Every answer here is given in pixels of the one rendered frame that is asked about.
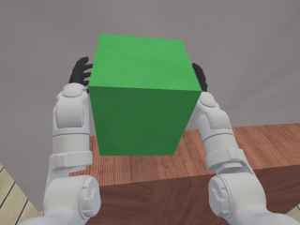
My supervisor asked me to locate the pedestal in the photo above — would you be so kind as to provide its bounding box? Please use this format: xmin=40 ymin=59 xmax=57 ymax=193
xmin=69 ymin=123 xmax=300 ymax=225

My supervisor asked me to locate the carton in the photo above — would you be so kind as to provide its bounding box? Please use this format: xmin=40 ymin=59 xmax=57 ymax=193
xmin=88 ymin=34 xmax=203 ymax=156

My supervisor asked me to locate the left robot upper arm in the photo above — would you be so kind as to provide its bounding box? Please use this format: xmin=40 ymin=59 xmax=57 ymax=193
xmin=19 ymin=174 xmax=101 ymax=225

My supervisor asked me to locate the right robot upper arm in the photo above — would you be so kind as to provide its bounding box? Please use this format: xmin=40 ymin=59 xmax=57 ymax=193
xmin=208 ymin=172 xmax=300 ymax=225

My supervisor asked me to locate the right robot forearm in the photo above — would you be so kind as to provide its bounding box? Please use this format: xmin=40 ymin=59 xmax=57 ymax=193
xmin=190 ymin=91 xmax=266 ymax=206

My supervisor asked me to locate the right robot hand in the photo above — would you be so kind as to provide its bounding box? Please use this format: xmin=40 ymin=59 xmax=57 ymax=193
xmin=192 ymin=63 xmax=207 ymax=92

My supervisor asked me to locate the left robot forearm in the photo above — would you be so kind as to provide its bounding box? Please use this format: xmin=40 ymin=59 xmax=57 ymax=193
xmin=43 ymin=82 xmax=93 ymax=213

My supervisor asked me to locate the left robot hand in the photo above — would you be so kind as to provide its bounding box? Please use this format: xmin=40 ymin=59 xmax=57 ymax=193
xmin=68 ymin=56 xmax=93 ymax=94

